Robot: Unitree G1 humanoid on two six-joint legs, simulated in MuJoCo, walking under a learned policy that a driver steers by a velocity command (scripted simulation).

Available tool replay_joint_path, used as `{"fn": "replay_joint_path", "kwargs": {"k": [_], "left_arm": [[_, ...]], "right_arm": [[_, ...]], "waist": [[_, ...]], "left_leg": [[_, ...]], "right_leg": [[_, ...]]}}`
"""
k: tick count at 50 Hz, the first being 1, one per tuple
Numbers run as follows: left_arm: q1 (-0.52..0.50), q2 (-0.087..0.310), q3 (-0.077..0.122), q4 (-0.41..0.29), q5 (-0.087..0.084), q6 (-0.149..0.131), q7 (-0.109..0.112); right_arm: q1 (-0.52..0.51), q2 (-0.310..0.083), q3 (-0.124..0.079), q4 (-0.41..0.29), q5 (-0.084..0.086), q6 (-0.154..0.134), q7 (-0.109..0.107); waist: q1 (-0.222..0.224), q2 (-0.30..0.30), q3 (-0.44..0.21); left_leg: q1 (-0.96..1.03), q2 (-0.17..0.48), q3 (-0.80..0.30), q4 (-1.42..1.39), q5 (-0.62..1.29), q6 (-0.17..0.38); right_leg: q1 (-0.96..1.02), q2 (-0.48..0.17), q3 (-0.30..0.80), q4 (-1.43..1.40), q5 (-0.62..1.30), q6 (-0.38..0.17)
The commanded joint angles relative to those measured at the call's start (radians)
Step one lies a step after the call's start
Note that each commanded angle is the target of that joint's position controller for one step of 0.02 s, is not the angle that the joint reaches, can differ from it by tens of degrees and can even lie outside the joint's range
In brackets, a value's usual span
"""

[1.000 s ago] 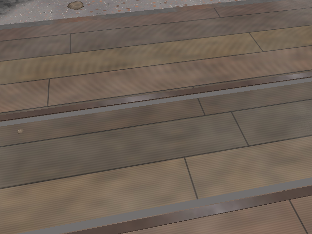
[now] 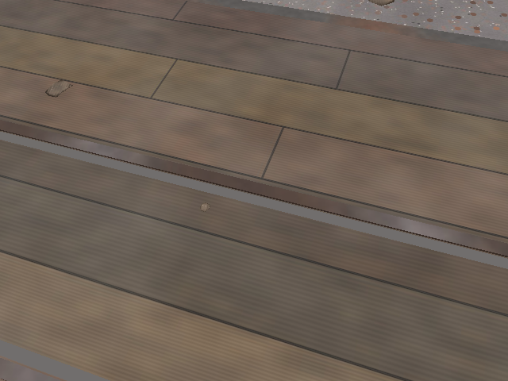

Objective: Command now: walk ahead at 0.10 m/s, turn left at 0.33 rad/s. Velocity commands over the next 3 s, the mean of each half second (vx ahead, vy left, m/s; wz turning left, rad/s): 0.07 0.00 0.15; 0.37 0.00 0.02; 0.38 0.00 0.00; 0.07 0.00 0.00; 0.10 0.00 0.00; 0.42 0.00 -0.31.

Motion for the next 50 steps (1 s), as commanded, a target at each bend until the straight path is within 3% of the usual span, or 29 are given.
{"fn": "replay_joint_path", "kwargs": {"k": [1,6,9,10,11,12,13,14,16,18,20,21,22,24,26,28,29,31,34,37,39,40,41,42,43,44,45,47,50], "left_arm": [[-0.018,0.109,0.020,-0.049,0.001,-0.009,-0.004],[0.043,0.153,0.031,-0.014,-0.001,0.026,-0.014],[0.055,0.150,0.029,0.002,-0.008,0.053,-0.009],[0.082,0.119,0.019,0.008,-0.001,0.057,-0.010],[0.128,0.038,0.000,-0.015,0.006,0.058,-0.018],[0.119,0.027,-0.006,-0.007,-0.025,0.075,-0.006],[0.090,0.084,0.006,0.000,-0.020,0.088,-0.002],[0.077,0.083,0.010,0.003,-0.019,0.093,-0.004],[0.104,0.080,0.013,0.034,-0.010,0.098,-0.004],[0.121,0.056,0.008,0.058,-0.009,0.096,-0.002],[0.111,0.038,0.002,0.068,-0.015,0.096,0.004],[0.133,0.026,-0.003,0.085,-0.010,0.093,0.005],[0.143,0.040,0.001,0.097,0.002,0.088,0.004],[0.144,0.085,0.013,0.095,0.018,0.075,-0.002],[0.187,0.085,0.016,0.115,0.000,0.067,-0.009],[0.262,0.145,0.038,0.146,-0.004,0.053,-0.007],[0.251,0.147,0.043,0.144,0.001,0.048,-0.005],[0.215,0.147,0.047,0.142,0.004,0.029,-0.007],[0.193,0.112,0.045,0.155,-0.003,0.010,-0.010],[0.213,0.122,0.049,0.182,-0.006,0.010,-0.012],[0.194,0.130,0.052,0.187,-0.015,0.012,-0.012],[0.184,0.115,0.046,0.183,-0.013,0.007,-0.011],[0.137,0.070,0.030,0.150,-0.013,0.002,-0.015],[0.136,0.018,0.017,0.109,-0.019,-0.002,-0.018],[0.088,0.115,0.042,0.107,0.004,0.006,-0.018],[0.071,0.102,0.042,0.108,0.004,0.003,-0.031],[0.074,0.081,0.038,0.117,-0.001,0.000,-0.039],[0.077,0.067,0.038,0.129,0.010,0.010,-0.049],[0.011,0.048,0.036,0.107,0.014,0.023,-0.058]], "right_arm": [[0.127,0.012,0.016,-0.023,-0.002,0.015,0.010],[0.010,0.006,0.039,-0.052,0.004,0.019,0.006],[0.031,0.008,0.046,-0.041,0.001,0.000,-0.006],[0.041,-0.009,0.048,-0.042,-0.004,-0.013,-0.014],[0.059,-0.073,0.044,-0.058,-0.018,-0.026,-0.025],[0.014,-0.092,0.038,-0.050,0.005,-0.026,-0.039],[0.002,-0.044,0.048,-0.046,0.006,-0.030,-0.041],[-0.023,-0.019,0.059,-0.036,0.007,-0.034,-0.045],[-0.058,-0.015,0.062,-0.027,0.009,-0.038,-0.053],[-0.045,-0.004,0.065,-0.007,0.013,-0.044,-0.053],[-0.036,-0.001,0.065,0.018,0.017,-0.044,-0.054],[-0.023,-0.004,0.062,0.035,0.021,-0.040,-0.053],[-0.005,-0.026,0.051,0.048,0.027,-0.033,-0.051],[0.008,-0.034,0.038,0.056,0.024,-0.017,-0.041],[-0.066,-0.027,0.035,0.029,0.029,-0.014,-0.027],[-0.143,0.020,0.040,-0.003,0.014,-0.040,-0.014],[-0.169,-0.004,0.032,-0.011,-0.002,-0.053,-0.009],[-0.130,0.009,0.032,0.000,0.000,-0.075,0.006],[-0.133,0.022,0.032,0.017,0.007,-0.085,0.016],[-0.133,0.034,0.034,0.018,0.009,-0.082,0.015],[-0.026,0.026,0.027,0.060,0.010,-0.085,0.005],[0.087,-0.010,0.014,0.098,0.007,-0.091,-0.006],[0.244,-0.092,-0.009,0.130,-0.008,-0.100,-0.022],[0.342,-0.213,-0.037,0.151,-0.002,-0.096,-0.025],[0.281,-0.148,-0.022,0.149,0.003,-0.087,-0.025],[0.189,-0.095,-0.005,0.124,0.008,-0.090,-0.017],[0.139,-0.057,0.005,0.114,0.009,-0.097,-0.012],[0.121,-0.020,0.020,0.122,0.013,-0.112,-0.015],[0.196,-0.017,0.025,0.173,0.022,-0.125,-0.022]], "waist": [[-0.057,-0.157,-0.157],[-0.001,-0.171,-0.147],[-0.019,-0.123,-0.122],[-0.021,-0.062,-0.124],[0.011,0.141,-0.167],[0.001,0.228,-0.102],[-0.007,0.150,-0.065],[0.007,0.130,-0.061],[0.030,0.100,-0.082],[0.027,0.067,-0.121],[0.023,0.064,-0.121],[0.029,0.061,-0.142],[0.024,0.065,-0.133],[0.017,0.053,-0.039],[0.049,-0.101,0.076],[0.085,-0.269,0.102],[0.087,-0.224,0.108],[0.048,-0.167,0.061],[0.044,-0.173,0.025],[0.038,-0.182,0.016],[-0.021,-0.144,0.000],[-0.069,-0.101,-0.042],[-0.146,0.055,-0.124],[-0.157,0.260,-0.148],[-0.119,0.109,-0.050],[-0.072,0.042,0.005],[-0.042,0.014,0.018],[-0.009,0.019,0.008],[0.000,0.029,0.006]], "left_leg": [[0.124,0.027,0.004,-0.120,0.076,0.003],[0.246,0.021,0.063,-0.378,0.062,0.005],[0.403,0.011,0.074,-0.642,0.122,0.038],[0.478,0.081,-0.018,-0.754,0.184,0.048],[0.544,0.341,-0.306,-0.845,0.343,0.077],[0.361,0.393,-0.345,-0.868,0.383,0.201],[0.336,0.348,-0.315,-0.880,0.349,0.218],[0.329,0.312,-0.267,-0.883,0.353,0.206],[0.343,0.244,-0.169,-0.856,0.457,0.176],[0.383,0.225,-0.127,-0.813,0.556,0.174],[0.388,0.217,-0.121,-0.785,0.520,0.168],[0.375,0.198,-0.121,-0.794,0.317,0.153],[0.332,0.175,-0.143,-0.813,0.029,0.136],[0.197,0.151,-0.185,-0.834,-0.332,0.129],[0.107,0.072,-0.089,-0.713,-0.314,0.103],[-0.022,-0.023,0.090,-0.447,-0.045,0.063],[-0.056,0.016,0.069,-0.367,-0.026,0.066],[-0.045,0.048,0.044,-0.334,-0.028,0.070],[0.057,0.028,0.095,-0.426,0.026,0.059],[0.197,0.010,0.132,-0.560,0.064,0.058],[0.432,-0.016,0.150,-0.677,0.149,0.063],[0.609,0.006,0.100,-0.698,0.127,0.075],[0.780,0.201,-0.144,-0.804,-0.066,0.114],[0.844,0.427,-0.559,-0.964,-0.313,0.227],[0.734,0.434,-0.570,-0.963,-0.324,0.259],[0.658,0.387,-0.472,-0.959,-0.239,0.247],[0.601,0.342,-0.379,-0.974,-0.106,0.225],[0.557,0.278,-0.240,-0.996,0.103,0.194],[0.562,0.254,-0.136,-0.993,0.362,0.202]], "right_leg": [[0.024,-0.254,0.137,-0.130,0.529,-0.161],[0.018,-0.250,0.139,-0.110,0.253,-0.157],[-0.036,-0.226,0.155,-0.024,0.063,-0.102],[-0.078,-0.198,0.143,0.018,-0.015,-0.045],[-0.130,-0.113,0.059,0.205,-0.264,0.021],[-0.107,-0.022,0.062,0.214,-0.395,0.040],[-0.087,-0.033,0.106,0.272,-0.381,0.047],[-0.082,-0.024,0.118,0.282,-0.347,0.048],[-0.034,-0.016,0.117,0.287,-0.282,0.055],[0.002,-0.006,0.116,0.260,-0.271,0.064],[0.041,-0.003,0.111,0.160,-0.234,0.069],[0.099,0.005,0.093,0.073,-0.172,0.066],[0.147,0.016,0.075,0.059,-0.143,0.057],[0.134,-0.010,0.116,0.068,-0.353,0.016],[0.044,-0.073,0.264,-0.078,-0.577,-0.045],[0.158,-0.269,0.563,-0.300,-0.674,-0.135],[0.170,-0.324,0.617,-0.335,-0.614,-0.166],[0.213,-0.310,0.566,-0.319,-0.468,-0.177],[0.228,-0.213,0.391,-0.280,-0.256,-0.135],[0.175,-0.200,0.327,-0.233,-0.173,-0.131],[0.043,-0.181,0.285,-0.142,-0.123,-0.106],[-0.055,-0.152,0.246,-0.038,-0.079,-0.082],[-0.179,-0.076,0.152,0.236,-0.131,-0.044],[-0.401,0.046,0.056,0.518,-0.378,-0.015],[-0.466,-0.013,0.141,0.658,-0.383,-0.038],[-0.469,-0.051,0.168,0.685,-0.290,-0.048],[-0.435,-0.073,0.171,0.669,-0.219,-0.042],[-0.379,-0.094,0.151,0.626,-0.149,-0.014],[-0.401,-0.089,0.114,0.584,-0.079,0.022]]}}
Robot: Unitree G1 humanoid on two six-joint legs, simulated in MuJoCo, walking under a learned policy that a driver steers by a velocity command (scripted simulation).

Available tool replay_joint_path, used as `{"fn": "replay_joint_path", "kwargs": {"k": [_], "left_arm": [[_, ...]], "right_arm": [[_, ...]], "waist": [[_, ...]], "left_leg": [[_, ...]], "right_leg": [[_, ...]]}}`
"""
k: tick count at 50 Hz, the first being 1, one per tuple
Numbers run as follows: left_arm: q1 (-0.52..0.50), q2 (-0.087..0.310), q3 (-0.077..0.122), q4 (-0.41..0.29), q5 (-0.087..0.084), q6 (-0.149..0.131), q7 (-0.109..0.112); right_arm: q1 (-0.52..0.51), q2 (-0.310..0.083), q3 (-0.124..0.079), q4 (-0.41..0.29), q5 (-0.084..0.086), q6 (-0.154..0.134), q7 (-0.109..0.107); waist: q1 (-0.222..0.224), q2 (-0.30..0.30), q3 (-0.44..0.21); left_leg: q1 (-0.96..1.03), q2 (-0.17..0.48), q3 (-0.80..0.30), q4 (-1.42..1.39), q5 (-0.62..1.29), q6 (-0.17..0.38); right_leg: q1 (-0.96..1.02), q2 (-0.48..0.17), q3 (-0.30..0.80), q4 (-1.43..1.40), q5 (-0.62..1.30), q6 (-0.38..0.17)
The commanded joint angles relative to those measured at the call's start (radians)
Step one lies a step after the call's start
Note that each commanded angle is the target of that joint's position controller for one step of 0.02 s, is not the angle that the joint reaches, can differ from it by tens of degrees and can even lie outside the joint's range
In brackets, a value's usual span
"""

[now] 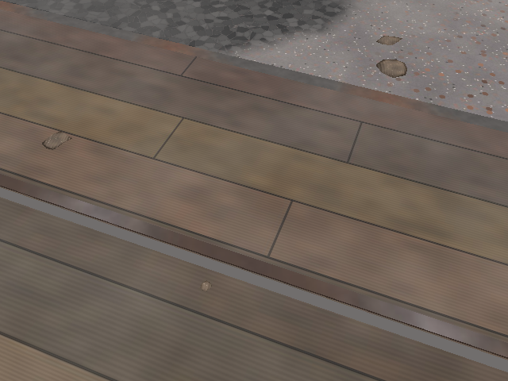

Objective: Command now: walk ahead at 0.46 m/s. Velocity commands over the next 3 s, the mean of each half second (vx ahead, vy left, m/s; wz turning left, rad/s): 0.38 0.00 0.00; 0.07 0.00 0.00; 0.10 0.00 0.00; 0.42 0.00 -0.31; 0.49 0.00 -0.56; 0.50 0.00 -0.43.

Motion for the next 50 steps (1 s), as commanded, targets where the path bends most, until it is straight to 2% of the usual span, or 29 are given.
{"fn": "replay_joint_path", "kwargs": {"k": [1,5,9,11,12,13,14,15,16,17,18,19,20,21,22,24,26,29,34,36,37,38,39,40,41,42,46,50], "left_arm": [[-0.058,0.032,0.005,-0.065,0.004,0.001,-0.011],[-0.234,0.008,-0.011,-0.127,-0.006,0.003,-0.016],[-0.290,0.033,-0.007,-0.153,-0.010,0.005,-0.008],[-0.246,0.051,0.003,-0.144,-0.009,-0.001,0.001],[-0.163,0.065,0.013,-0.118,-0.007,-0.007,0.009],[-0.002,0.079,0.025,-0.060,0.000,-0.017,0.019],[0.158,0.133,0.041,-0.019,0.022,-0.030,0.031],[0.229,0.242,0.062,-0.015,0.039,-0.034,0.034],[0.180,0.228,0.061,-0.018,-0.017,-0.021,0.027],[0.056,0.173,0.044,-0.036,-0.030,-0.022,0.026],[-0.002,0.094,0.022,-0.040,-0.029,-0.029,0.024],[-0.021,0.057,0.010,-0.032,-0.026,-0.036,0.028],[-0.029,0.029,-0.001,-0.019,-0.030,-0.038,0.033],[-0.008,0.019,-0.008,-0.004,-0.024,-0.044,0.035],[0.016,0.027,-0.010,0.010,-0.021,-0.050,0.035],[0.020,0.055,-0.010,0.021,-0.019,-0.055,0.036],[0.022,0.051,-0.019,0.031,-0.016,-0.050,0.039],[0.052,0.043,-0.031,0.053,-0.014,-0.037,0.043],[0.086,0.034,-0.042,0.082,-0.008,-0.007,0.056],[0.072,0.025,-0.047,0.087,-0.017,0.000,0.062],[0.093,0.013,-0.050,0.088,-0.016,0.000,0.063],[0.159,-0.001,-0.046,0.092,-0.016,-0.001,0.061],[0.215,-0.063,-0.059,0.124,-0.033,0.011,0.061],[0.178,-0.025,-0.053,0.133,-0.026,0.019,0.065],[0.143,-0.001,-0.045,0.129,-0.024,0.022,0.067],[0.125,0.002,-0.044,0.128,-0.024,0.024,0.066],[0.112,-0.028,-0.053,0.146,-0.024,0.023,0.069],[0.105,-0.033,-0.055,0.164,-0.025,0.026,0.075]], "right_arm": [[0.072,-0.104,-0.015,0.000,0.009,-0.021,-0.007],[0.094,-0.108,-0.011,0.027,0.005,-0.023,-0.007],[0.117,-0.133,-0.016,0.056,0.005,-0.023,-0.013],[0.101,-0.146,-0.019,0.064,0.001,-0.020,-0.018],[0.093,-0.158,-0.022,0.069,-0.002,-0.016,-0.019],[0.092,-0.153,-0.021,0.076,-0.003,-0.009,-0.020],[0.111,-0.125,-0.011,0.066,0.003,-0.008,-0.020],[0.241,0.000,0.014,0.052,0.048,-0.003,-0.014],[0.233,-0.089,-0.013,0.073,0.027,0.000,-0.021],[0.159,-0.096,-0.018,0.055,0.021,0.004,-0.022],[0.096,-0.077,-0.012,0.046,0.009,0.001,-0.022],[0.070,-0.067,-0.015,0.047,-0.001,0.008,-0.020],[0.080,-0.059,-0.014,0.050,-0.014,0.023,-0.015],[0.092,-0.047,-0.015,0.060,-0.019,0.037,-0.012],[0.101,-0.033,-0.013,0.065,-0.017,0.047,-0.010],[0.088,-0.020,-0.010,0.070,-0.013,0.063,-0.011],[0.037,-0.019,-0.005,0.063,-0.012,0.074,-0.015],[-0.048,-0.016,0.005,0.055,-0.005,0.085,-0.022],[-0.104,-0.023,0.015,0.070,0.001,0.090,-0.039],[-0.080,-0.014,0.024,0.089,-0.002,0.080,-0.046],[-0.049,-0.046,0.021,0.103,-0.006,0.069,-0.052],[-0.037,-0.090,0.017,0.105,-0.011,0.057,-0.055],[-0.083,-0.067,0.023,0.118,0.014,0.060,-0.050],[-0.107,-0.017,0.032,0.113,0.015,0.060,-0.043],[-0.112,-0.011,0.034,0.115,0.015,0.058,-0.040],[-0.100,-0.015,0.033,0.125,0.015,0.059,-0.043],[-0.071,-0.014,0.032,0.152,0.017,0.061,-0.051],[-0.061,-0.008,0.034,0.171,0.015,0.064,-0.052]], "waist": [[0.004,0.106,0.082],[-0.019,0.120,0.112],[-0.017,0.113,0.122],[0.013,0.106,0.097],[0.050,0.105,0.048],[0.113,0.074,-0.030],[0.159,0.030,-0.135],[0.109,-0.207,-0.284],[0.096,-0.128,-0.315],[0.039,-0.059,-0.180],[0.030,-0.002,-0.088],[0.009,0.001,-0.047],[-0.017,-0.015,-0.037],[-0.026,-0.018,-0.039],[-0.035,-0.016,-0.055],[-0.055,-0.013,-0.059],[-0.055,-0.028,-0.048],[-0.029,-0.061,-0.042],[0.001,-0.048,0.000],[-0.024,-0.001,0.026],[-0.016,0.042,0.015],[0.037,0.116,0.010],[0.063,0.201,0.019],[0.045,0.157,0.053],[0.031,0.128,0.066],[0.026,0.114,0.054],[0.018,0.054,0.046],[0.014,0.040,0.051]], "left_leg": [[0.076,0.269,-0.213,-0.170,0.250,0.142],[0.009,0.237,-0.127,-0.177,0.336,0.129],[0.055,0.281,-0.119,-0.160,0.399,0.116],[0.108,0.290,-0.098,-0.067,0.595,0.098],[0.122,0.278,-0.078,0.050,0.728,0.083],[0.095,0.231,-0.041,0.256,0.787,0.060],[-0.067,0.183,-0.016,0.520,0.557,0.036],[-0.388,0.007,0.043,0.938,-0.130,-0.022],[-0.424,-0.018,-0.104,1.063,-0.293,-0.014],[-0.444,0.042,-0.122,1.069,-0.222,-0.010],[-0.438,0.075,-0.110,1.017,-0.176,-0.011],[-0.411,0.102,-0.107,0.962,-0.156,-0.012],[-0.365,0.114,-0.101,0.908,-0.148,-0.020],[-0.320,0.106,-0.094,0.880,-0.133,-0.024],[-0.298,0.094,-0.086,0.856,-0.123,-0.030],[-0.287,0.089,-0.071,0.787,-0.095,-0.041],[-0.292,0.095,-0.056,0.671,-0.055,-0.047],[-0.251,0.094,-0.033,0.513,-0.006,-0.048],[-0.172,0.090,-0.028,0.332,-0.055,-0.042],[-0.061,0.104,-0.046,0.119,0.067,-0.031],[0.015,0.171,-0.120,0.079,0.183,-0.026],[0.059,0.261,-0.206,0.087,0.364,-0.008],[-0.061,0.268,-0.218,0.072,0.302,0.033],[-0.128,0.232,-0.202,0.052,0.211,0.016],[-0.143,0.197,-0.169,0.052,0.191,-0.004],[-0.130,0.177,-0.151,0.052,0.191,-0.012],[-0.076,0.170,-0.142,0.051,0.204,-0.014],[-0.072,0.168,-0.138,0.045,0.204,-0.015]], "right_leg": [[-0.221,-0.033,-0.003,-0.042,0.082,0.031],[-0.140,-0.010,-0.043,-0.275,0.208,0.042],[-0.049,0.011,-0.052,-0.389,0.225,-0.002],[0.030,0.041,-0.064,-0.427,0.164,-0.035],[0.133,0.073,-0.078,-0.449,0.131,-0.052],[0.311,0.107,-0.095,-0.510,0.154,-0.072],[0.549,-0.024,0.037,-0.519,0.155,-0.106],[0.811,-0.356,0.512,-0.589,0.259,-0.240],[0.735,-0.370,0.653,-0.683,0.442,-0.277],[0.601,-0.337,0.464,-0.670,0.505,-0.254],[0.481,-0.289,0.341,-0.687,0.622,-0.228],[0.410,-0.240,0.249,-0.702,0.692,-0.191],[0.350,-0.202,0.181,-0.723,0.730,-0.168],[0.319,-0.190,0.140,-0.724,0.820,-0.154],[0.313,-0.186,0.118,-0.723,0.888,-0.160],[0.287,-0.172,0.072,-0.732,0.907,-0.165],[0.280,-0.150,0.038,-0.735,0.876,-0.153],[0.274,-0.132,0.024,-0.736,0.750,-0.132],[0.257,-0.157,0.096,-0.726,0.413,-0.143],[0.216,-0.135,0.108,-0.689,0.280,-0.099],[0.186,-0.107,0.109,-0.665,0.218,-0.061],[0.158,-0.038,0.066,-0.627,0.105,-0.034],[0.242,0.015,0.028,-0.676,0.008,-0.014],[0.305,0.009,0.038,-0.688,0.044,-0.002],[0.328,-0.001,0.049,-0.686,0.095,-0.002],[0.342,-0.014,0.057,-0.686,0.125,-0.006],[0.335,-0.030,0.062,-0.702,0.152,-0.001],[0.346,-0.033,0.062,-0.708,0.157,0.001]]}}
Over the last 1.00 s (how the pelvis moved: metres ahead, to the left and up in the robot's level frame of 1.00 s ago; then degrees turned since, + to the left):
0.19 0.05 0.01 2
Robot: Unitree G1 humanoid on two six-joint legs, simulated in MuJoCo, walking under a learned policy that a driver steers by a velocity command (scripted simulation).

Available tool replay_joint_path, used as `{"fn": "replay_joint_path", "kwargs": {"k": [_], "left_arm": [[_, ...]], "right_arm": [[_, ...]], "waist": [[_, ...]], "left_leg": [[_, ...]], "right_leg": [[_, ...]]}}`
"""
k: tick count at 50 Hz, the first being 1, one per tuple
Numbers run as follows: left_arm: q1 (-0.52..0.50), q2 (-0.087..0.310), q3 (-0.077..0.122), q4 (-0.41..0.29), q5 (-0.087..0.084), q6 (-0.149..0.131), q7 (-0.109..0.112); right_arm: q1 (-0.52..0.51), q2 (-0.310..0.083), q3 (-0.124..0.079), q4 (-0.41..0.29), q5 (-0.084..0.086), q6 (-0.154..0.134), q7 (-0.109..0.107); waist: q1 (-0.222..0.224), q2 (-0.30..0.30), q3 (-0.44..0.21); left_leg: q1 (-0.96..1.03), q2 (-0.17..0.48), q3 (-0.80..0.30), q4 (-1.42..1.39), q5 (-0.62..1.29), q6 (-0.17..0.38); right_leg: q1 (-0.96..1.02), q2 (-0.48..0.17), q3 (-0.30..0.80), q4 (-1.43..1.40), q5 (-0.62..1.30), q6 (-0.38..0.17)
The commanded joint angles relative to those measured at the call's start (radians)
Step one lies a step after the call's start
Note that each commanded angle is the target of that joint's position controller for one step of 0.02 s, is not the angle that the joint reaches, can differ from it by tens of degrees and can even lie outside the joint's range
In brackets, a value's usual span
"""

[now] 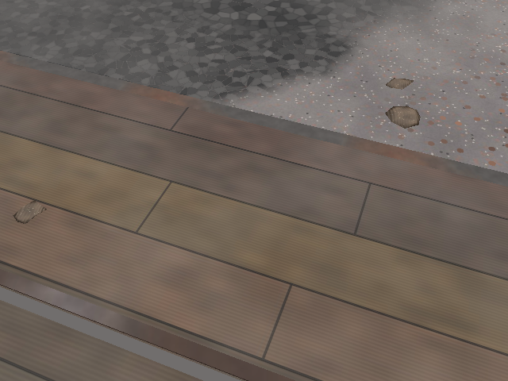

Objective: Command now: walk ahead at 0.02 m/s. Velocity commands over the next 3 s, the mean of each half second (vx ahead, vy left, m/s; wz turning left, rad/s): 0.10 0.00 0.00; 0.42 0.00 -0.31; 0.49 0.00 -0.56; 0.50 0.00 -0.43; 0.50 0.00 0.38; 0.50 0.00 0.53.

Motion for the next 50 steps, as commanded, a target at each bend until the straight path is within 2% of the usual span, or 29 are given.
{"fn": "replay_joint_path", "kwargs": {"k": [1,13,14,16,17,18,19,20,22,24,26,28,29,30,31,32,33,34,35,36,37,39,40,43,47,50], "left_arm": [[0.071,0.060,0.007,0.006,-0.001,-0.001,0.006],[0.092,0.051,-0.002,0.040,-0.001,0.002,0.012],[0.105,0.048,-0.003,0.045,0.000,0.002,0.011],[0.126,0.086,0.015,0.047,0.001,0.009,0.009],[0.141,0.107,0.025,0.045,0.002,0.014,0.006],[0.180,0.120,0.033,0.048,0.002,0.018,0.004],[0.217,0.138,0.043,0.056,0.002,0.019,0.004],[0.229,0.140,0.049,0.059,0.004,0.016,0.003],[0.235,0.143,0.056,0.053,0.020,-0.001,-0.001],[0.211,0.138,0.058,0.040,0.017,-0.021,-0.005],[0.197,0.138,0.058,0.031,0.014,-0.036,-0.006],[0.204,0.139,0.058,0.032,0.013,-0.045,-0.009],[0.197,0.144,0.059,0.029,0.012,-0.046,-0.011],[0.176,0.152,0.061,0.024,0.007,-0.046,-0.014],[0.159,0.155,0.062,0.017,0.004,-0.047,-0.017],[0.148,0.141,0.057,0.008,0.007,-0.054,-0.020],[0.108,0.095,0.043,-0.021,0.005,-0.063,-0.028],[0.125,0.037,0.032,-0.069,-0.001,-0.063,-0.031],[0.086,0.109,0.051,-0.077,0.026,-0.050,-0.038],[0.058,0.101,0.054,-0.088,0.022,-0.049,-0.051],[0.061,0.076,0.053,-0.086,0.014,-0.049,-0.056],[0.066,0.065,0.060,-0.089,0.020,-0.035,-0.060],[0.057,0.063,0.063,-0.097,0.021,-0.027,-0.063],[-0.031,0.057,0.069,-0.140,0.018,-0.008,-0.070],[-0.204,0.044,0.059,-0.218,0.017,-0.004,-0.083],[-0.306,0.048,0.051,-0.268,0.018,-0.004,-0.095]], "right_arm": [[0.054,-0.078,-0.011,0.000,-0.001,-0.003,-0.004],[0.090,-0.059,-0.001,0.043,-0.002,0.005,-0.005],[0.102,-0.055,0.001,0.049,-0.004,0.006,-0.005],[0.105,-0.074,-0.011,0.044,-0.007,0.011,-0.001],[0.093,-0.076,-0.015,0.032,-0.014,0.014,0.004],[0.061,-0.067,-0.016,0.011,-0.021,0.014,0.012],[0.029,-0.041,-0.011,-0.013,-0.032,0.010,0.020],[-0.008,-0.037,-0.011,-0.040,-0.041,0.003,0.028],[-0.051,-0.068,-0.024,-0.079,-0.037,-0.014,0.041],[-0.055,-0.077,-0.033,-0.098,-0.029,-0.032,0.053],[-0.071,-0.071,-0.039,-0.115,-0.020,-0.041,0.060],[-0.091,-0.073,-0.045,-0.139,-0.016,-0.042,0.064],[-0.080,-0.072,-0.047,-0.145,-0.012,-0.042,0.064],[-0.032,-0.066,-0.049,-0.136,-0.009,-0.044,0.063],[0.046,-0.072,-0.056,-0.113,-0.007,-0.047,0.060],[0.165,-0.104,-0.072,-0.079,-0.008,-0.055,0.051],[0.327,-0.195,-0.099,-0.052,-0.026,-0.067,0.036],[0.426,-0.298,-0.119,-0.035,-0.030,-0.060,0.030],[0.325,-0.227,-0.101,-0.053,-0.027,-0.047,0.024],[0.195,-0.187,-0.088,-0.096,-0.022,-0.051,0.030],[0.125,-0.163,-0.081,-0.116,-0.019,-0.059,0.035],[0.101,-0.119,-0.065,-0.121,-0.016,-0.077,0.027],[0.129,-0.113,-0.061,-0.112,-0.016,-0.085,0.022],[0.199,-0.115,-0.057,-0.091,-0.016,-0.097,0.016],[0.213,-0.104,-0.049,-0.091,-0.020,-0.102,0.012],[0.230,-0.135,-0.055,-0.085,-0.018,-0.104,0.007]], "waist": [[-0.001,0.006,0.029],[-0.005,0.006,0.047],[-0.003,0.005,0.028],[0.005,-0.026,0.052],[0.016,-0.061,0.093],[0.036,-0.090,0.146],[0.052,-0.128,0.187],[0.059,-0.132,0.220],[0.053,-0.076,0.209],[0.030,-0.039,0.173],[0.023,-0.051,0.145],[0.022,-0.074,0.137],[0.010,-0.082,0.137],[-0.019,-0.078,0.131],[-0.054,-0.065,0.115],[-0.104,-0.026,0.066],[-0.180,0.142,-0.013],[-0.169,0.348,-0.074],[-0.110,0.176,0.001],[-0.059,0.081,0.063],[-0.028,0.047,0.085],[0.004,0.052,0.073],[0.005,0.054,0.061],[0.003,0.059,0.061],[-0.010,0.072,0.106],[-0.024,0.082,0.123]], "left_leg": [[0.017,0.117,-0.125,-0.063,0.176,0.031],[0.016,0.110,-0.118,-0.073,0.145,0.026],[0.023,0.100,-0.111,-0.076,0.072,0.027],[-0.033,0.041,-0.068,-0.005,-0.178,0.045],[-0.110,0.014,-0.044,0.051,-0.294,0.052],[-0.211,-0.008,-0.014,0.129,-0.332,0.053],[-0.282,-0.016,0.038,0.225,-0.299,0.048],[-0.337,0.020,0.039,0.313,-0.248,0.049],[-0.452,0.061,-0.003,0.442,-0.257,0.051],[-0.464,0.080,-0.013,0.426,-0.216,0.043],[-0.394,0.067,0.012,0.355,-0.169,0.032],[-0.304,0.050,0.039,0.278,-0.140,0.028],[-0.239,0.037,0.054,0.231,-0.118,0.026],[-0.134,0.018,0.077,0.169,-0.066,0.024],[0.001,-0.010,0.093,0.120,-0.046,0.021],[0.184,-0.008,0.063,0.076,-0.066,0.026],[0.346,0.196,-0.186,-0.070,-0.253,0.059],[0.412,0.433,-0.603,-0.268,-0.528,0.150],[0.273,0.439,-0.614,-0.273,-0.595,0.166],[0.174,0.407,-0.508,-0.271,-0.512,0.149],[0.111,0.365,-0.380,-0.283,-0.359,0.128],[0.083,0.304,-0.203,-0.282,-0.129,0.095],[0.099,0.294,-0.148,-0.273,-0.030,0.091],[0.147,0.280,-0.030,-0.255,0.183,0.090],[0.120,0.250,0.093,-0.257,0.309,0.094],[0.134,0.259,0.158,-0.257,0.402,0.093]], "right_leg": [[-0.040,-0.132,0.129,-0.078,0.132,0.001],[-0.045,-0.140,0.135,-0.084,0.129,0.000],[-0.039,-0.133,0.134,-0.094,0.049,-0.003],[-0.062,-0.116,0.154,-0.095,-0.240,-0.035],[-0.083,-0.143,0.209,-0.126,-0.412,-0.065],[-0.083,-0.201,0.294,-0.184,-0.547,-0.101],[-0.076,-0.287,0.395,-0.248,-0.635,-0.148],[-0.084,-0.352,0.465,-0.290,-0.628,-0.185],[-0.015,-0.389,0.495,-0.312,-0.500,-0.215],[0.034,-0.358,0.419,-0.293,-0.361,-0.192],[0.022,-0.309,0.328,-0.272,-0.246,-0.164],[-0.028,-0.282,0.282,-0.242,-0.185,-0.157],[-0.069,-0.271,0.269,-0.218,-0.165,-0.155],[-0.133,-0.254,0.249,-0.174,-0.145,-0.147],[-0.210,-0.227,0.229,-0.104,-0.105,-0.133],[-0.299,-0.182,0.194,0.023,-0.027,-0.107],[-0.411,-0.084,0.087,0.331,-0.036,-0.060],[-0.604,0.029,0.002,0.653,-0.302,-0.031],[-0.616,-0.055,0.108,0.806,-0.259,-0.052],[-0.617,-0.092,0.136,0.826,-0.148,-0.059],[-0.584,-0.115,0.143,0.801,-0.075,-0.053],[-0.543,-0.133,0.125,0.778,-0.008,-0.034],[-0.549,-0.127,0.113,0.782,0.020,-0.028],[-0.633,-0.128,0.088,0.764,0.088,-0.019],[-0.636,-0.113,0.034,0.545,0.190,-0.008],[-0.543,-0.092,-0.035,0.348,0.215,-0.027]]}}
Over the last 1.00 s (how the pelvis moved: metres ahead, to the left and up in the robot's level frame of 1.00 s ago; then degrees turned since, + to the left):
0.31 -0.05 0.00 0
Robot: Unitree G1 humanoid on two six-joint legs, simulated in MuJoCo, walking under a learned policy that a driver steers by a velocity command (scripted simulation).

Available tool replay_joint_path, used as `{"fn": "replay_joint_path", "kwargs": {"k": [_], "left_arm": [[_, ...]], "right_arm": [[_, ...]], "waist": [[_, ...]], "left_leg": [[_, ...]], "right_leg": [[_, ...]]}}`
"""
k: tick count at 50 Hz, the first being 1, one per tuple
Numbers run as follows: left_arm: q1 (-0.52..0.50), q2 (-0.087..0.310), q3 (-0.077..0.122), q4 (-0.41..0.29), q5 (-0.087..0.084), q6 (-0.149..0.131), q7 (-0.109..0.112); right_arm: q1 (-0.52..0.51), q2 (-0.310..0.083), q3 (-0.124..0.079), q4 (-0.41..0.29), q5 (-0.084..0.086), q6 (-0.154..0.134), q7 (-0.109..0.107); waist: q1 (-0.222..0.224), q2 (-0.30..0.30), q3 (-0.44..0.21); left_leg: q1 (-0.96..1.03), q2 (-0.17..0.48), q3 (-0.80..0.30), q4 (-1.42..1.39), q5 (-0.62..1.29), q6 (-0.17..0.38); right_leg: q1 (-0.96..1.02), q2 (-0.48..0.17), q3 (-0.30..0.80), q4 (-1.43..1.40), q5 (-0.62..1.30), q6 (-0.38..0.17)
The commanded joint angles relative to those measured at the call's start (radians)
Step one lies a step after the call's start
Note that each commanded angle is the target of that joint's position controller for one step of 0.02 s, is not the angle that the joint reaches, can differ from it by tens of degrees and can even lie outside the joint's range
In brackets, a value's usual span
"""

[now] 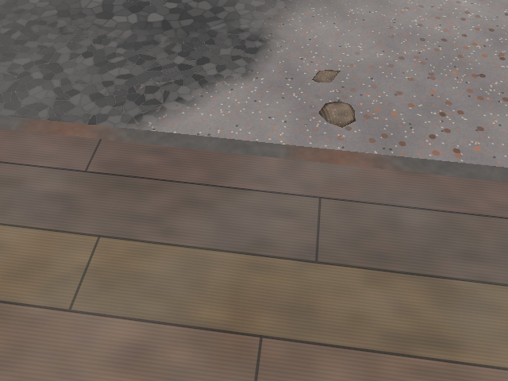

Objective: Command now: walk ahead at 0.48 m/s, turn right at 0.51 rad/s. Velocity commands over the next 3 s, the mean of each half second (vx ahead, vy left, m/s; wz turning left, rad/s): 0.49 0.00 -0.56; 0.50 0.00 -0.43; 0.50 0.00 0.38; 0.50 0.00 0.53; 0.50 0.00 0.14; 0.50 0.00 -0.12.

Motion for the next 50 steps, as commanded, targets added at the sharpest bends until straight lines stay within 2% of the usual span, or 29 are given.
{"fn": "replay_joint_path", "kwargs": {"k": [1,3,5,6,7,8,9,10,11,12,13,15,17,19,24,30,32,34,35,36,37,38,39,40,42,43,46,48,50], "left_arm": [[-0.116,0.003,-0.011,-0.095,0.002,-0.007,-0.012],[-0.092,0.025,-0.002,-0.097,0.005,-0.009,-0.008],[0.032,0.059,0.014,-0.069,0.007,-0.009,0.000],[0.127,0.085,0.027,-0.042,0.009,-0.012,0.003],[0.251,0.121,0.047,-0.005,0.016,-0.018,0.012],[0.316,0.207,0.075,0.003,0.023,-0.021,0.024],[0.270,0.290,0.090,-0.025,0.011,-0.010,0.023],[0.268,0.272,0.084,-0.025,-0.003,0.001,0.029],[0.217,0.228,0.071,-0.025,-0.009,-0.002,0.039],[0.179,0.182,0.060,-0.026,-0.010,-0.012,0.041],[0.151,0.158,0.052,-0.031,-0.017,-0.022,0.047],[0.155,0.138,0.040,-0.032,-0.028,-0.045,0.052],[0.198,0.164,0.042,-0.024,-0.035,-0.060,0.051],[0.249,0.179,0.044,-0.022,-0.034,-0.060,0.050],[0.368,0.180,0.040,-0.021,-0.030,-0.053,0.049],[0.435,0.197,0.039,-0.031,-0.014,-0.048,0.064],[0.402,0.216,0.044,-0.045,-0.012,-0.049,0.072],[0.330,0.246,0.050,-0.067,-0.011,-0.056,0.066],[0.303,0.252,0.052,-0.074,-0.018,-0.064,0.054],[0.313,0.179,0.033,-0.108,-0.029,-0.072,0.044],[0.461,0.083,0.016,-0.130,-0.068,-0.063,0.048],[0.436,0.182,0.024,-0.107,-0.024,-0.049,0.058],[0.357,0.189,0.029,-0.109,-0.012,-0.041,0.050],[0.310,0.173,0.026,-0.116,-0.010,-0.037,0.042],[0.300,0.136,0.018,-0.121,0.012,-0.023,0.021],[0.307,0.120,0.013,-0.120,0.013,-0.017,0.015],[0.252,0.112,0.006,-0.142,0.022,-0.013,0.006],[0.143,0.109,-0.006,-0.179,0.028,-0.016,0.000],[0.037,0.081,-0.025,-0.213,0.020,-0.025,-0.006]], "right_arm": [[0.029,-0.144,-0.025,-0.030,0.003,-0.013,-0.008],[0.031,-0.167,-0.032,-0.028,0.004,-0.008,-0.013],[0.014,-0.198,-0.044,-0.035,-0.001,0.005,-0.017],[0.004,-0.216,-0.051,-0.045,-0.001,0.015,-0.014],[-0.009,-0.227,-0.055,-0.059,0.002,0.021,-0.005],[-0.012,-0.183,-0.048,-0.092,0.000,0.022,0.005],[-0.013,-0.116,-0.040,-0.179,0.020,0.016,0.027],[-0.155,-0.183,-0.048,-0.213,0.016,0.001,0.032],[-0.193,-0.177,-0.044,-0.232,0.023,-0.013,0.036],[-0.171,-0.172,-0.043,-0.215,0.019,-0.018,0.030],[-0.165,-0.166,-0.044,-0.214,0.000,-0.004,0.027],[-0.138,-0.151,-0.042,-0.216,-0.025,0.036,0.032],[-0.178,-0.146,-0.040,-0.237,-0.028,0.061,0.040],[-0.273,-0.153,-0.039,-0.277,-0.027,0.072,0.044],[-0.465,-0.170,-0.034,-0.355,-0.020,0.076,0.051],[-0.627,-0.172,-0.012,-0.441,-0.008,0.057,0.062],[-0.586,-0.192,-0.014,-0.448,-0.002,0.047,0.059],[-0.386,-0.242,-0.034,-0.393,0.003,0.035,0.041],[-0.229,-0.270,-0.046,-0.356,0.002,0.023,0.027],[-0.073,-0.338,-0.061,-0.349,-0.024,0.017,0.007],[-0.095,-0.416,-0.077,-0.360,-0.046,0.026,0.009],[-0.155,-0.332,-0.071,-0.370,-0.024,0.041,0.017],[-0.229,-0.242,-0.048,-0.380,-0.014,0.042,0.018],[-0.258,-0.199,-0.036,-0.373,-0.015,0.040,0.022],[-0.216,-0.186,-0.028,-0.329,-0.011,0.026,0.026],[-0.190,-0.189,-0.028,-0.308,-0.005,0.013,0.034],[-0.153,-0.209,-0.032,-0.272,0.012,-0.009,0.049],[-0.131,-0.209,-0.032,-0.258,0.019,-0.004,0.051],[-0.099,-0.214,-0.035,-0.243,0.019,0.005,0.051]], "waist": [[0.010,0.103,0.112],[0.032,0.114,0.076],[0.089,0.146,-0.003],[0.123,0.152,-0.062],[0.183,0.118,-0.129],[0.198,0.002,-0.209],[0.117,-0.200,-0.283],[0.142,-0.025,-0.211],[0.109,0.017,-0.106],[0.058,0.099,-0.044],[0.023,0.111,-0.032],[-0.009,0.078,-0.045],[-0.009,0.055,-0.032],[0.021,0.026,-0.008],[0.094,-0.020,0.004],[0.138,-0.048,0.022],[0.102,-0.061,0.016],[0.009,-0.059,-0.067],[-0.073,-0.023,-0.151],[-0.119,0.066,-0.300],[-0.019,0.333,-0.415],[-0.001,0.196,-0.334],[0.010,0.094,-0.171],[0.017,0.045,-0.095],[0.036,0.118,-0.050],[0.043,0.134,-0.051],[0.062,0.133,-0.045],[0.048,0.119,-0.018],[0.022,0.117,0.001]], "left_leg": [[-0.075,0.272,-0.044,-0.075,0.595,0.086],[-0.007,0.280,-0.004,0.024,0.884,0.078],[0.041,0.288,0.020,0.233,1.133,0.076],[0.025,0.294,0.014,0.393,1.124,0.079],[-0.072,0.280,0.020,0.622,0.963,0.059],[-0.302,0.224,0.010,0.945,0.439,0.034],[-0.696,-0.016,-0.129,1.285,-0.227,-0.018],[-0.818,0.041,-0.287,1.280,-0.125,-0.002],[-0.832,0.086,-0.289,1.206,-0.020,0.006],[-0.769,0.122,-0.290,1.106,0.028,0.004],[-0.704,0.141,-0.299,1.044,0.031,-0.007],[-0.628,0.152,-0.299,0.971,0.023,-0.038],[-0.650,0.153,-0.279,0.898,0.049,-0.063],[-0.714,0.151,-0.263,0.817,0.131,-0.081],[-0.825,0.114,-0.261,0.624,0.286,-0.083],[-0.806,0.046,-0.252,0.419,0.290,-0.053],[-0.685,0.028,-0.266,0.335,0.268,-0.028],[-0.379,-0.027,-0.251,0.281,0.196,0.009],[-0.165,0.003,-0.266,0.225,0.241,0.034],[0.078,0.217,-0.473,0.219,0.047,0.073],[0.289,0.497,-0.953,0.122,0.042,0.199],[0.174,0.462,-1.030,0.074,-0.105,0.201],[0.008,0.412,-0.844,0.045,-0.107,0.176],[-0.097,0.357,-0.696,0.021,-0.005,0.152],[-0.213,0.274,-0.538,-0.016,0.172,0.132],[-0.232,0.262,-0.508,-0.023,0.256,0.139],[-0.217,0.250,-0.453,-0.051,0.365,0.178],[-0.219,0.228,-0.425,-0.081,0.362,0.189],[-0.252,0.190,-0.388,-0.087,0.361,0.178]], "right_leg": [[0.043,0.026,-0.071,-0.161,0.019,-0.024],[0.119,0.072,-0.108,-0.199,-0.026,-0.065],[0.245,0.134,-0.130,-0.201,-0.120,-0.114],[0.355,0.161,-0.123,-0.231,-0.154,-0.139],[0.544,0.173,-0.084,-0.317,-0.147,-0.168],[0.749,-0.033,0.195,-0.360,-0.290,-0.223],[0.956,-0.269,0.801,-0.533,-0.347,-0.385],[0.908,-0.256,0.763,-0.615,-0.338,-0.345],[0.793,-0.244,0.633,-0.623,-0.244,-0.310],[0.672,-0.200,0.539,-0.630,-0.080,-0.266],[0.594,-0.148,0.456,-0.629,0.029,-0.238],[0.527,-0.093,0.374,-0.634,0.164,-0.225],[0.502,-0.059,0.332,-0.641,0.209,-0.214],[0.510,-0.041,0.328,-0.653,0.212,-0.188],[0.633,-0.032,0.364,-0.632,0.262,-0.133],[0.749,-0.050,0.420,-0.557,0.384,-0.144],[0.735,-0.061,0.439,-0.522,0.436,-0.120],[0.659,-0.025,0.415,-0.361,0.644,-0.069],[0.589,0.026,0.381,-0.168,0.609,-0.047],[0.446,0.087,0.333,0.102,0.294,-0.034],[0.143,0.243,0.225,0.393,-0.512,0.000],[0.053,0.147,0.219,0.480,-0.441,-0.014],[0.051,0.103,0.199,0.456,-0.332,-0.007],[0.068,0.071,0.184,0.410,-0.277,0.000],[0.128,0.052,0.184,0.346,-0.257,0.010],[0.148,0.058,0.187,0.324,-0.257,0.012],[0.089,0.046,0.155,0.241,-0.226,0.025],[0.045,0.006,0.098,0.121,-0.156,0.049],[0.086,0.005,0.068,-0.033,-0.086,0.074]]}}
Over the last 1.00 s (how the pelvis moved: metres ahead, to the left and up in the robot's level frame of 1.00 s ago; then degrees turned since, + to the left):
0.24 0.06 -0.01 -12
